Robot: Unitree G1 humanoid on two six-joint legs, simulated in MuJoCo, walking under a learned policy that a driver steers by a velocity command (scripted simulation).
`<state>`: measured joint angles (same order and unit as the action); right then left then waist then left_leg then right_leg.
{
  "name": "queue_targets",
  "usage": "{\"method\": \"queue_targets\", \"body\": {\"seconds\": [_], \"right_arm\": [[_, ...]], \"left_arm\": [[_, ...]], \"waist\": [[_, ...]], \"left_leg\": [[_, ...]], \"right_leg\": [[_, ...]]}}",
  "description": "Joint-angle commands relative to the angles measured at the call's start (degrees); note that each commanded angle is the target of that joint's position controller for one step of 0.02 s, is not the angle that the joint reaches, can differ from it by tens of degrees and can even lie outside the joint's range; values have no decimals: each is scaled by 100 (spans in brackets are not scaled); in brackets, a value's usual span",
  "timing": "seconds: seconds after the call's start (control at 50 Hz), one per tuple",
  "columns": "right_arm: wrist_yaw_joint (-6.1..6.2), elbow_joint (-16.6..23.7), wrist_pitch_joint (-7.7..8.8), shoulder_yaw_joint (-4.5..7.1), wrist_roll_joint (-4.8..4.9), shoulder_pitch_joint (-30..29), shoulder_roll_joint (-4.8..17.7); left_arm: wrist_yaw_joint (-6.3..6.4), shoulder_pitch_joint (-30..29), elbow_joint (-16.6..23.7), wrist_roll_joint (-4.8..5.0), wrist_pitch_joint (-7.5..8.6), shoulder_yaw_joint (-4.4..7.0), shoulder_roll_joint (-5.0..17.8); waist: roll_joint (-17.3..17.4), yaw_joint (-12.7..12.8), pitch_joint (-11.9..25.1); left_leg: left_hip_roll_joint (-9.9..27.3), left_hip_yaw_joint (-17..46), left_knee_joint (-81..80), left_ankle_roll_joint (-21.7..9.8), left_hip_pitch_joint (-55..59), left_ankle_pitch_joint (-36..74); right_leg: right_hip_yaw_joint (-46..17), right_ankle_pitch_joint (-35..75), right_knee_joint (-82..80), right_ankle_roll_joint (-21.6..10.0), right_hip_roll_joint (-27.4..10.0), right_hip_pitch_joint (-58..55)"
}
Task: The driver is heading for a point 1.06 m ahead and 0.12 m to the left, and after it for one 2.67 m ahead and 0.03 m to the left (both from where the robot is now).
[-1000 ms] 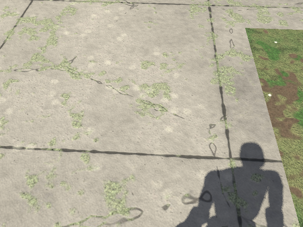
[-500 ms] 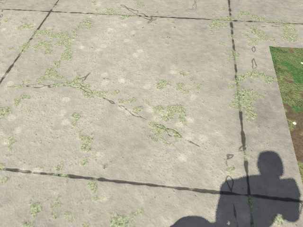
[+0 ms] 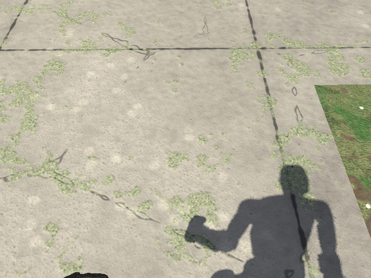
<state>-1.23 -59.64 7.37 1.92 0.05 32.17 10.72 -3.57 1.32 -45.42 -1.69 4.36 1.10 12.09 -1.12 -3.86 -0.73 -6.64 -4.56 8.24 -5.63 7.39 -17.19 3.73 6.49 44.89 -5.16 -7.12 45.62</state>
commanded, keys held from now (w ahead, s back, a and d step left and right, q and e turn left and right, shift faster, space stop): w+shift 1.00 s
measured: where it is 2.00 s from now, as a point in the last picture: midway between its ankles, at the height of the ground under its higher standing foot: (166, 41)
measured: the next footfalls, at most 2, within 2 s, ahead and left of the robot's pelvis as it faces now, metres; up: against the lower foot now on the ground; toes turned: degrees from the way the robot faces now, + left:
right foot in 0.14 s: +0.36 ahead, -0.08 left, +0.00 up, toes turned -3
left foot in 0.60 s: +0.81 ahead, +0.09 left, +0.00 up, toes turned +4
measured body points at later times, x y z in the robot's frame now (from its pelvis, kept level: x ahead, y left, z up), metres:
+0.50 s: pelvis +0.48 -0.01 +0.00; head +0.51 -0.01 +0.44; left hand +0.37 +0.23 -0.14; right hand +0.73 -0.21 -0.08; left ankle +0.73 +0.13 -0.68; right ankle +0.32 -0.08 -0.73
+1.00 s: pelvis +0.98 +0.02 -0.01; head +1.02 +0.02 +0.44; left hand +1.24 +0.22 -0.09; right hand +0.86 -0.22 -0.14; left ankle +0.78 +0.09 -0.73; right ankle +1.22 -0.09 -0.69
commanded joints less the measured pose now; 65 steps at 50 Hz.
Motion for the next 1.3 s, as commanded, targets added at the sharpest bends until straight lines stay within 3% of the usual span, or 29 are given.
{"method": "queue_targets", "body": {"seconds": [0.02,0.08,0.12,0.14,0.16,0.18,0.2,0.24,0.28,0.34,0.46,0.54,0.58,0.6,0.62,0.64,0.66,0.7,0.78,0.92,1.0,1.04,1.06,1.08,1.1,1.12,1.16,1.22,1.3], "right_arm": [[77,307,150,68,34,-72,807],[189,251,43,101,-102,2,1170],[301,236,-136,179,-261,-223,1424],[304,312,-175,191,-270,-497,1384],[194,545,-128,44,-175,-357,630],[80,676,-6,-2,165,157,384],[151,851,15,57,106,-669,803],[103,1019,3,29,-6,-1358,680],[-38,1087,-177,-45,-225,-1272,382],[-164,1441,-306,-108,-303,-1967,333],[-266,2036,-206,-251,-132,-3666,416],[-129,2003,-209,-112,-184,-3418,853],[24,1476,-228,81,-172,-1587,1234],[132,1136,-260,215,-226,-436,1497],[217,1027,-276,366,-368,105,2023],[96,1014,-279,419,-367,-144,2057],[22,1051,-257,392,-263,-780,1603],[-17,927,-151,247,-256,-1211,930],[47,582,5,114,-70,-1002,654],[14,450,170,137,76,-327,1043],[128,332,58,161,-47,-161,1408],[248,322,-125,217,-200,-378,1624],[274,386,-180,218,-231,-623,1584],[231,565,-150,103,-282,-578,956],[95,733,-52,-8,193,365,441],[174,833,-42,52,79,-498,978],[124,1043,-40,31,-19,-1339,867],[-70,1141,-301,-65,-240,-1369,474],[-171,1761,-335,-150,-269,-2757,576]], "left_arm": [[-9,-724,451,78,57,-58,179],[111,-373,409,58,60,50,526],[258,1416,-91,69,54,237,925],[360,2505,-407,-12,35,364,1166],[444,3066,-495,-179,16,507,1641],[317,2811,-520,-172,16,543,1596],[242,2237,-520,-70,48,503,1187],[205,1790,-631,-76,155,358,558],[265,1832,-822,-28,234,243,315],[260,2081,-958,121,370,250,540],[233,2715,-1070,259,512,244,825],[345,2923,-1166,103,379,261,1208],[478,2691,-1172,-50,195,326,1459],[505,2446,-1101,-82,149,327,1405],[417,2667,-883,-7,184,174,615],[324,3339,-755,362,297,117,382],[397,2519,-617,286,305,164,770],[350,1705,-437,153,291,127,653],[109,1429,-173,-101,-8,10,268],[-38,-584,591,46,79,-192,302],[110,-345,569,-8,80,-61,750],[263,1396,75,6,67,128,1120],[367,2524,-271,-47,37,256,1343],[457,3307,-422,-123,12,394,1834],[366,2888,-393,-184,4,457,1931],[285,2231,-303,-62,9,440,1414],[242,1825,-476,-66,116,312,815],[303,1923,-771,52,242,169,448],[236,2261,-867,137,373,209,713]], "waist": [[244,192,-934],[661,479,-247],[910,1341,725],[817,1853,1162],[-302,1619,1724],[-1455,1038,2299],[-543,991,1322],[449,646,251],[242,216,-83],[23,151,-599],[39,586,-962],[-423,358,-256],[-686,-567,762],[-620,-1110,1222],[637,-828,1808],[1895,-215,2579],[851,-178,1633],[-164,91,417],[283,612,-346],[263,212,-872],[639,451,-224],[874,1315,724],[783,1849,1159],[-290,1794,1739],[-1912,895,2521],[-513,960,1598],[474,659,308],[132,158,-194],[20,296,-825]], "left_leg": [[1441,379,-936,-277,-1124,3977],[1668,229,340,-127,254,7236],[1816,199,2665,-133,282,7735],[1631,119,4311,-170,-644,6581],[929,125,6636,-170,-2591,2645],[104,893,8098,-99,-4424,-846],[643,1054,7921,-280,-5035,-179],[1041,997,7186,-275,-4754,344],[1282,1003,6709,-111,-4322,329],[1546,661,5992,129,-4835,720],[1157,-217,2842,37,-3655,3045],[465,-461,2315,-244,-3270,2136],[227,-251,2302,-425,-1522,1296],[635,118,2359,-555,-233,834],[2101,1937,2444,-782,1171,-545],[3064,5227,1122,-1433,2124,-1250],[2650,4556,813,-1179,1462,-1283],[2217,2965,587,-903,-348,-102],[1705,1834,-119,-667,-1841,184],[1313,545,-1009,-370,-1927,3323],[1601,271,141,-155,-38,6833],[1737,228,2393,-128,-50,7446],[1565,151,4047,-121,-808,6433],[959,167,6369,-200,-2085,2424],[36,938,8199,-11,-4334,-1049],[630,1081,8025,-196,-4991,-361],[994,995,7251,-157,-4778,231],[1325,959,6536,36,-4262,241],[1515,361,4923,256,-4839,1243]], "right_leg": [[421,570,-1036,-151,405,-1263],[625,-403,-1326,-340,1047,-1846],[396,-1198,-1451,-542,1232,-3513],[63,-1609,-1501,-691,850,-4874],[-1840,-3257,-1327,-1018,-649,-6420],[-5071,-4162,-2568,-1656,-1585,-7321],[-4434,-4114,-2957,-1363,-1209,-6622],[-2971,-2920,-3257,-1057,-835,-4860],[-2248,-2726,-3553,-827,-456,-3767],[-1557,-2132,-4054,-772,-209,-3260],[-485,805,-4739,-478,78,-3304],[-185,4397,-3483,-283,-217,-5322],[-132,5001,-1161,-216,-352,-5307],[-84,3883,528,-201,-151,-4433],[-97,-227,2913,-183,548,-2691],[-896,-3316,4426,-104,1315,-985],[-1001,-2645,4289,-258,750,-396],[-905,-2089,3509,-230,363,-593],[-761,-2038,2579,46,-71,-765],[300,567,-818,11,283,-1666],[514,-205,-1348,-283,935,-2089],[307,-1065,-1324,-469,1168,-3748],[2,-1478,-1370,-606,821,-4951],[-1486,-2558,-1094,-675,-548,-6101],[-5162,-3648,-2483,-1566,-1722,-7485],[-4624,-3855,-2902,-1310,-1298,-6810],[-2973,-2434,-3135,-1053,-864,-4959],[-1872,-2290,-3631,-687,-268,-3560],[-989,-964,-4233,-726,59,-3188]]}}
